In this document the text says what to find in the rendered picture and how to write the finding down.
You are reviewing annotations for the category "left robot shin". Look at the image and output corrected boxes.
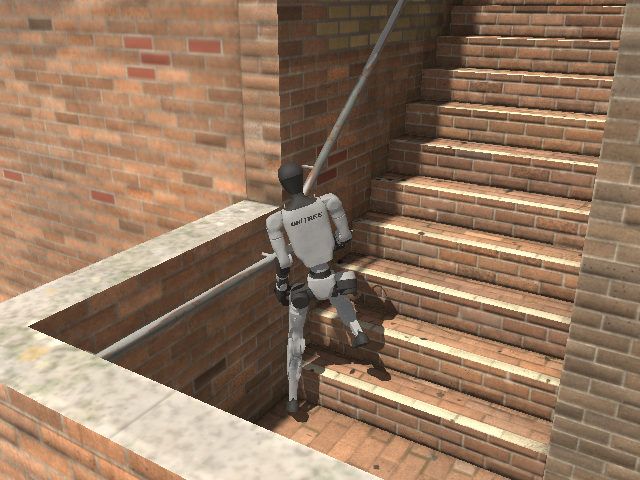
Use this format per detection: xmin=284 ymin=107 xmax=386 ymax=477
xmin=287 ymin=338 xmax=302 ymax=401

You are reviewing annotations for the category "robot left upper arm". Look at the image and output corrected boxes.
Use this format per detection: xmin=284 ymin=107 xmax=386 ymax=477
xmin=266 ymin=211 xmax=293 ymax=269

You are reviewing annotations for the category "humanoid robot head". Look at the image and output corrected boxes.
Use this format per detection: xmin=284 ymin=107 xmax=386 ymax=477
xmin=278 ymin=162 xmax=317 ymax=211

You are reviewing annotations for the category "robot right upper arm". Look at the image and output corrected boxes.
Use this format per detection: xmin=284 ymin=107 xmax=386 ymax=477
xmin=319 ymin=193 xmax=352 ymax=242

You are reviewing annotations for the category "right robot forearm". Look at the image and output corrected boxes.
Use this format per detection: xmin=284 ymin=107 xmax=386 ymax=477
xmin=334 ymin=228 xmax=352 ymax=246

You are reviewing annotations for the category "left robot forearm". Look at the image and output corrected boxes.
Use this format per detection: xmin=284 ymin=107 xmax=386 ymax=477
xmin=275 ymin=257 xmax=290 ymax=291

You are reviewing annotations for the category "right robot hand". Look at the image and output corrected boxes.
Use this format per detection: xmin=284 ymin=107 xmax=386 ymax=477
xmin=333 ymin=234 xmax=345 ymax=252

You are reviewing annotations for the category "left robot hand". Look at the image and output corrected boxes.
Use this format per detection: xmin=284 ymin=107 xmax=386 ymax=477
xmin=274 ymin=284 xmax=294 ymax=306

